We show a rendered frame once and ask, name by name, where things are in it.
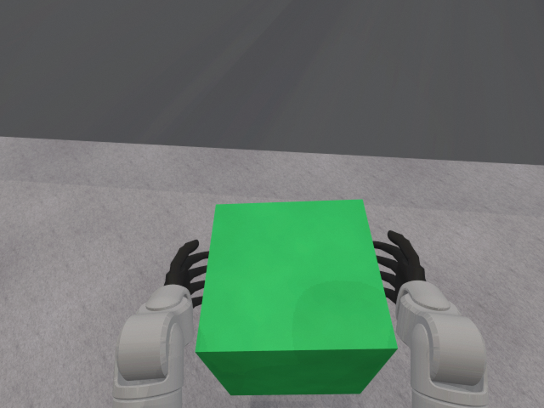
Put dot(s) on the left robot hand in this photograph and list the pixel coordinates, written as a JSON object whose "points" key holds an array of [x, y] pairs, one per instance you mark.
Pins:
{"points": [[180, 274]]}

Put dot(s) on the right robot hand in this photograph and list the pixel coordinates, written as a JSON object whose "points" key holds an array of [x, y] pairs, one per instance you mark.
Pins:
{"points": [[407, 268]]}

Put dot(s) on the robot right forearm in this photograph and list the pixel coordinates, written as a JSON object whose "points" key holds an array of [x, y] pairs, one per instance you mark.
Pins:
{"points": [[448, 354]]}

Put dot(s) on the carton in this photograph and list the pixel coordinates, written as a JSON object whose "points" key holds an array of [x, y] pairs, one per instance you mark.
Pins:
{"points": [[293, 301]]}

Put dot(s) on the robot left forearm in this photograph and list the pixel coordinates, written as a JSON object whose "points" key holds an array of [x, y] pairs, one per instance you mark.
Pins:
{"points": [[149, 356]]}

